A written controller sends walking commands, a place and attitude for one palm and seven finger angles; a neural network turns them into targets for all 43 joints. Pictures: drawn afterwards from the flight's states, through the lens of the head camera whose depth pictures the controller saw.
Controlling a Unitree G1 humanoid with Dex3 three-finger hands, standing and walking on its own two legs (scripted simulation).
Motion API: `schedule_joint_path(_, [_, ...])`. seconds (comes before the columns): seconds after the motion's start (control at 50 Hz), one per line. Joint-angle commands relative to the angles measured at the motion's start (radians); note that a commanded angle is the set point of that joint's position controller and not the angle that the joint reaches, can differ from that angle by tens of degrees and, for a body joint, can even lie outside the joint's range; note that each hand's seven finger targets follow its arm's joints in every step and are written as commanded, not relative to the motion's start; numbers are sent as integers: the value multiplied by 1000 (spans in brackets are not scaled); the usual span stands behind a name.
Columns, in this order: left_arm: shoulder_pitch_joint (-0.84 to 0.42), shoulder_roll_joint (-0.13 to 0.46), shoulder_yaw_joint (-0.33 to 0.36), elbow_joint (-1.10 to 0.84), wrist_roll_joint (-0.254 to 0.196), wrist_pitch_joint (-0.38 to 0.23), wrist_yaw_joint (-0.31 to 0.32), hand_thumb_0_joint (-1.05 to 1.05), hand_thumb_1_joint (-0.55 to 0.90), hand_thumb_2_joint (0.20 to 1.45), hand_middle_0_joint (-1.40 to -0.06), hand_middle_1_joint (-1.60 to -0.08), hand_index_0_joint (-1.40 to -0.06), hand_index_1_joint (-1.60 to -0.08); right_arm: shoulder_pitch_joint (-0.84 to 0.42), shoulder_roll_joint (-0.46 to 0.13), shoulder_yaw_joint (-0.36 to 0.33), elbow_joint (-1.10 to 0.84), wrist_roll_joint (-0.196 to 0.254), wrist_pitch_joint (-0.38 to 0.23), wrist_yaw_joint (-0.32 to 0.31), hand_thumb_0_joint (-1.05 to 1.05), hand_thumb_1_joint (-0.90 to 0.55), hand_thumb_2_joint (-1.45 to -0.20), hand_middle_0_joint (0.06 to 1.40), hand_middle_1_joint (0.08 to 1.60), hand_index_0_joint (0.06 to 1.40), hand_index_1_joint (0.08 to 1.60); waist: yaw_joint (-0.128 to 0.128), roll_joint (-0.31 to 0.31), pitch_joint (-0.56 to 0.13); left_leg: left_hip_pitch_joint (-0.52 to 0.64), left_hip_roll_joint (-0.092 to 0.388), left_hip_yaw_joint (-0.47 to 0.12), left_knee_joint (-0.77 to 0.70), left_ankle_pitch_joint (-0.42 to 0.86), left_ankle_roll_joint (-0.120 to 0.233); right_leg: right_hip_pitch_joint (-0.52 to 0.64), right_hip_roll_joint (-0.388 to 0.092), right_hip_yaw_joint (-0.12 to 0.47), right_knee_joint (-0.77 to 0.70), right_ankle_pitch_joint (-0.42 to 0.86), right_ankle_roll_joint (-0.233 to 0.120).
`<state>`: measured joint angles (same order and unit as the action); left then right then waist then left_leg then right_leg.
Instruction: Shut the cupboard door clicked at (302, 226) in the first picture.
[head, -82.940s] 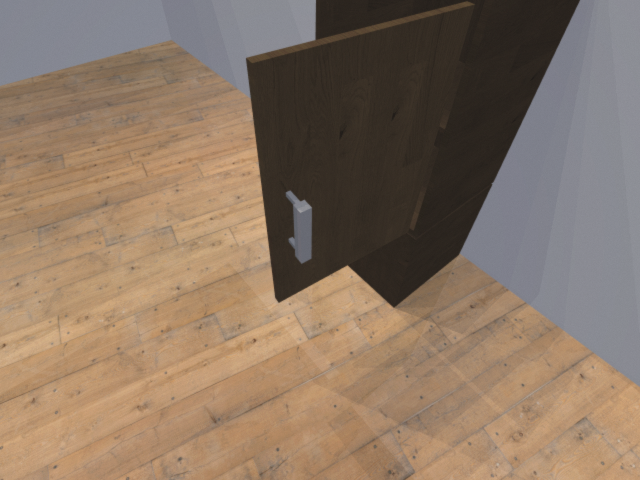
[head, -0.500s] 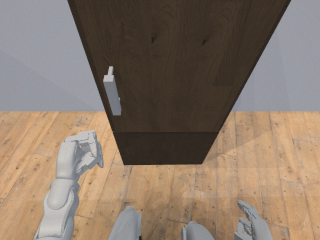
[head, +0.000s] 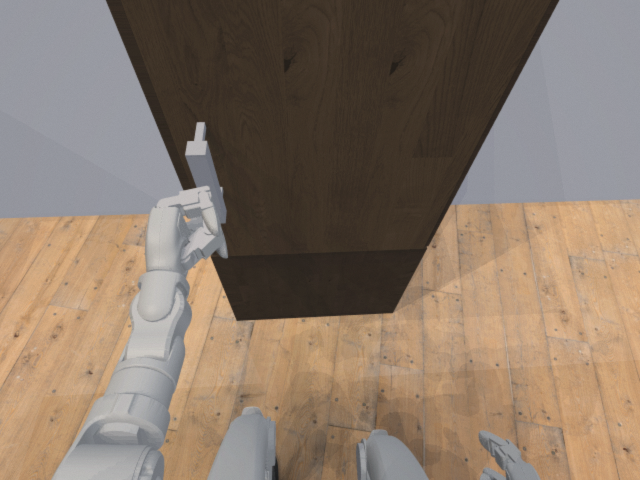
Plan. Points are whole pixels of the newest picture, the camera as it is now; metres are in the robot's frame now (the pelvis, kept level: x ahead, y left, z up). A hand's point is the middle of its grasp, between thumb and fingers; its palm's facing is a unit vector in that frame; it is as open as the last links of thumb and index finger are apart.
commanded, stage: bring the fist close to the handle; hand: left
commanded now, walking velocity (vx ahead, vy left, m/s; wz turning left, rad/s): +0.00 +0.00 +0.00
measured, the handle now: (209, 175) +0.51 +0.16 +0.04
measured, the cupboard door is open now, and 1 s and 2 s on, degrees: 0 0 0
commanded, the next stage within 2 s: push the door shut along its arc in 0.42 s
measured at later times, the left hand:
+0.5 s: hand (227, 227) +0.42 +0.13 +0.05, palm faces +0.06 -1.00 -0.02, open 3.1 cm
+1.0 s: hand (227, 213) +0.44 +0.13 +0.05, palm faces -0.06 -1.00 -0.04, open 3.1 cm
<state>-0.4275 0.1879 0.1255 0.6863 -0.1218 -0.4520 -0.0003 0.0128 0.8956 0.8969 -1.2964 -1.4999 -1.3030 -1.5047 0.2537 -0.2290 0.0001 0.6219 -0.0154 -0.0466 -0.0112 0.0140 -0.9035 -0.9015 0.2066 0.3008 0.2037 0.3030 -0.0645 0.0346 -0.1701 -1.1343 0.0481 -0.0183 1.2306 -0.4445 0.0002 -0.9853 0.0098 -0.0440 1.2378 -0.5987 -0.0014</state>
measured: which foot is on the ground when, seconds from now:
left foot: down 0.00-1.00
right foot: down 0.00-1.00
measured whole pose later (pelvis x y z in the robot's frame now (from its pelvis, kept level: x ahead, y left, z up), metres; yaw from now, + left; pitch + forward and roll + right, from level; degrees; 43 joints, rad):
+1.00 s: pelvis -0.02 -0.01 -0.01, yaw +0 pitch +22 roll -3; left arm -0.73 0.27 0.19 1.05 -0.11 -0.56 -0.16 0.01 0.85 0.90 -1.45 -1.50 -1.37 -1.50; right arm 0.28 -0.24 0.00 0.68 -0.01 0.01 -0.02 0.01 -0.90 -0.90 0.21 0.30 0.20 0.30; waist -0.08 0.04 -0.16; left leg -1.23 0.04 -0.04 1.28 -0.43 -0.01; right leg -1.08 0.01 -0.06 1.30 -0.60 -0.01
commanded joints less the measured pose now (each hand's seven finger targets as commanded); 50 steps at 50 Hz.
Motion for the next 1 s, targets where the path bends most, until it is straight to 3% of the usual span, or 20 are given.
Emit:
schedule_joint_path(0.0, [-403, 79, 25, -116, 11, -82, 13, 0, 900, 900, -1300, -1500, -1300, -1500, 74, -149, -65, -83, -6, -20, 3, 0, -900, -900, 200, 300, 200, 300, -33, 22, -385, 459, -23, -35, -140, 175, 8, -9, 24, -2, -198, 276, -20])
schedule_joint_path(0.06, [-367, 116, 75, -83, 20, -87, 27, 0, 900, 900, -1300, -1500, -1300, -1500, 87, -153, -66, -92, -12, -4, 12, 0, -900, -900, 200, 300, 200, 300, -12, 14, -424, 451, -27, -27, -143, 213, 11, 27, 26, 0, -189, 318, -20])
schedule_joint_path(0.14, [-321, 159, 131, -78, 17, -101, 31, 0, 900, 900, -1300, -1500, -1300, -1500, 100, -151, -67, -109, -13, 19, 19, 0, -900, -900, 200, 300, 200, 300, 2, -41, -410, 391, -33, -7, -146, 214, 19, 97, 29, 11, -194, 359, -15])
schedule_joint_path(0.2, [-325, 130, 99, -125, 21, -128, 25, 0, 900, 900, -1300, -1500, -1300, -1500, 94, -143, -70, -108, -12, 28, 24, 0, -900, -900, 200, 300, 200, 300, -1, -15, -413, 407, -32, 5, -152, 210, 16, 102, 26, 19, -202, 367, -13])
schedule_joint_path(0.24, [-349, 158, 117, -141, 15, -145, 22, 0, 900, 900, -1300, -1500, -1300, -1500, 103, -149, -74, -103, -12, 29, 18, 0, -900, -900, 200, 300, 200, 300, -14, -40, -406, 399, -32, 3, -145, 203, 22, 105, 29, 24, -205, 364, -10])
schedule_joint_path(0.28, [-361, 103, 63, -137, 14, -153, 10, 0, 900, 900, -1300, -1500, -1300, -1500, 94, -143, -74, -92, -10, 28, 18, 0, -900, -900, 200, 300, 200, 300, -28, -7, -385, 415, -31, 6, -149, 183, 19, 74, 25, 23, -214, 343, -9])
schedule_joint_path(0.32, [-373, 118, 70, -129, 13, -156, 4, 0, 900, 900, -1300, -1500, -1300, -1500, 99, -150, -78, -82, -9, 27, 13, 0, -900, -900, 200, 300, 200, 300, -32, -27, -389, 420, -29, 1, -146, 175, 19, 69, 26, 24, -216, 332, -9])
schedule_joint_path(0.36, [-375, 99, 48, -136, 11, -157, -2, 0, 900, 900, -1300, -1500, -1300, -1500, 96, -149, -78, -77, -7, 24, 11, 0, -900, -900, 200, 300, 200, 300, -29, 25, -392, 455, -29, -3, -149, 191, 16, 49, 25, 18, -215, 335, -14])
schedule_joint_path(0.38, [-381, 90, 41, -132, 9, -154, -4, 0, 900, 900, -1300, -1500, -1300, -1500, 97, -150, -79, -74, -7, 24, 11, 0, -900, -900, 200, 300, 200, 300, -37, -1, -388, 455, -27, -7, -149, 182, 16, 41, 25, 14, -218, 324, -12])
schedule_joint_path(0.52, [-354, 118, 69, -85, 10, -145, -3, 0, 900, 900, -1300, -1500, -1300, -1500, 83, -148, -73, -81, -7, 29, 11, 0, -900, -900, 200, 300, 200, 300, -20, -22, -374, 414, -34, 1, -148, 169, 20, 67, 23, 24, -221, 329, -11])
schedule_joint_path(0.54, [-399, 156, 88, -77, 18, -148, -5, 0, 900, 900, -1300, -1500, -1300, -1500, 90, -152, -71, -81, -7, 30, 7, 0, -900, -900, 200, 300, 200, 300, -28, -18, -364, 405, -34, -4, -144, 165, 22, 60, 25, 26, -216, 325, -12])
schedule_joint_path(0.6, [-527, 155, 74, -41, 26, -160, -17, 0, 900, 900, -1300, -1500, -1300, -1500, 83, -150, -69, -66, -7, 30, 3, 0, -900, -900, 200, 300, 200, 300, -56, -13, -353, 397, -33, -8, -132, 122, 23, 23, 21, 30, -218, 279, -8])
schedule_joint_path(0.66, [-573, 201, 106, 1, 25, -167, -39, 0, 900, 900, -1300, -1500, -1300, -1500, 85, -153, -68, -60, -7, 28, -2, 0, -900, -900, 200, 300, 200, 300, -47, 38, -403, 412, -34, -11, -116, 146, 20, 15, 21, 36, -200, 293, -13])
schedule_joint_path(0.7, [-600, 210, 110, 52, 18, -161, -61, 0, 900, 900, -1300, -1500, -1300, -1500, 91, -156, -66, -57, -7, 31, -3, 0, -900, -900, 200, 300, 200, 300, -61, 0, -398, 393, -31, -14, -109, 148, 23, 14, 22, 38, -200, 298, -10])
schedule_joint_path(0.74, [-622, 197, 99, 70, 12, -156, -86, 0, 900, 900, -1300, -1500, -1300, -1500, 107, -157, -67, -60, -6, 30, -1, 0, -900, -900, 200, 300, 200, 300, -63, 20, -416, 406, -33, -20, -102, 171, 25, 3, 26, 32, -186, 311, -14])
schedule_joint_path(0.8, [-728, 209, 92, 113, 7, -143, -107, 0, 900, 900, -1300, -1500, -1300, -1500, 110, -163, -67, -43, 1, 36, -6, 0, -900, -900, 200, 300, 200, 300, -101, -22, -378, 367, -29, -26, -91, 117, 30, -30, 23, 39, -202, 259, -7])
schedule_joint_path(0.86, [-817, 247, 97, 142, 12, -133, -124, 0, 900, 900, -1300, -1500, -1300, -1500, 118, -171, -65, -30, 5, 34, -16, 0, -900, -900, 200, 300, 200, 300, -119, -6, -375, 345, -28, -34, -79, 74, 33, -68, 23, 43, -200, 205, -9])
schedule_joint_path(0.9, [-877, 231, 70, 163, 8, -123, -136, 0, 900, 900, -1300, -1500, -1300, -1500, 126, -171, -63, -22, 8, 30, -17, 0, -900, -900, 200, 300, 200, 300, -138, 4, -361, 329, -29, -37, -75, 30, 35, -93, 23, 43, -205, 162, -10])
schedule_joint_path(0.94, [-915, 271, 89, 176, 11, -115, -140, 0, 900, 900, -1300, -1500, -1300, -1500, 141, -178, -60, -20, 7, 24, -22, 0, -900, -900, 200, 300, 200, 300, -140, 18, -377, 326, -30, -47, -72, 17, 38, -109, 27, 40, -193, 142, -15])
schedule_joint_path(0.98, [-961, 251, 52, 205, 17, -102, -148, 0, 900, 900, -1300, -1500, -1300, -1500, 136, -180, -55, -14, 13, 20, -24, 0, -900, -900, 200, 300, 200, 300, -159, 24, -352, 313, -28, -55, -79, -56, 35, -153, 26, 39, -197, 84, -16])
